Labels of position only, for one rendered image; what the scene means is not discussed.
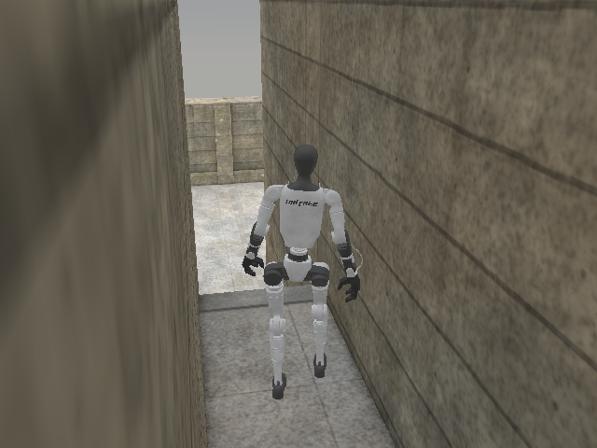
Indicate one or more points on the left robot shin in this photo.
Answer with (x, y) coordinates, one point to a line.
(277, 348)

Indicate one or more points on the humanoid robot head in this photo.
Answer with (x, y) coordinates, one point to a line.
(305, 158)

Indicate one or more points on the right robot hand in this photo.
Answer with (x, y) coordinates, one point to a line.
(355, 286)

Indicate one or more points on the left robot upper arm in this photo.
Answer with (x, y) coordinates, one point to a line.
(272, 194)

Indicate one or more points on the robot right forearm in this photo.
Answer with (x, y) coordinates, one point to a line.
(347, 257)

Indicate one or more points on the left robot hand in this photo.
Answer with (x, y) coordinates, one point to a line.
(254, 262)

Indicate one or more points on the right robot upper arm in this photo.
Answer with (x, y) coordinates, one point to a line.
(336, 214)

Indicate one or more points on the robot left forearm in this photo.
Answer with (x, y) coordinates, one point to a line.
(254, 244)

